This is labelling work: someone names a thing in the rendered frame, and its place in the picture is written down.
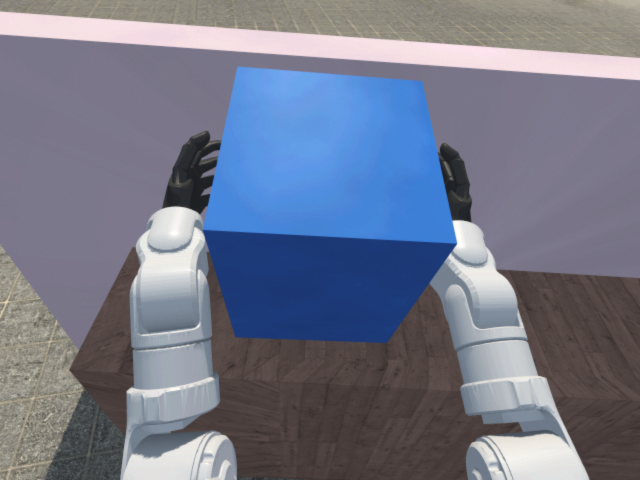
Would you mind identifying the right robot forearm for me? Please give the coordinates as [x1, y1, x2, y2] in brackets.
[429, 220, 589, 480]

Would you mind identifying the right robot hand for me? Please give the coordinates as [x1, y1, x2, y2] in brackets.
[438, 143, 472, 223]

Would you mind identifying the right robot upper arm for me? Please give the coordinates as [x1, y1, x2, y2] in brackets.
[466, 430, 587, 480]

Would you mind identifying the pedestal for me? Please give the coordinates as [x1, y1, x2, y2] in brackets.
[69, 247, 640, 480]

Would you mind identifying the carton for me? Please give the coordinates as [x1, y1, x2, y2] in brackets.
[203, 66, 457, 343]

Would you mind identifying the left robot upper arm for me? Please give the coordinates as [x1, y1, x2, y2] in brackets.
[123, 431, 237, 480]

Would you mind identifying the left robot hand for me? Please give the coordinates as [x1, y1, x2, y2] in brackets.
[162, 131, 222, 214]

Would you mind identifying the left robot forearm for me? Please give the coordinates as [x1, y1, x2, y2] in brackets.
[120, 207, 220, 480]

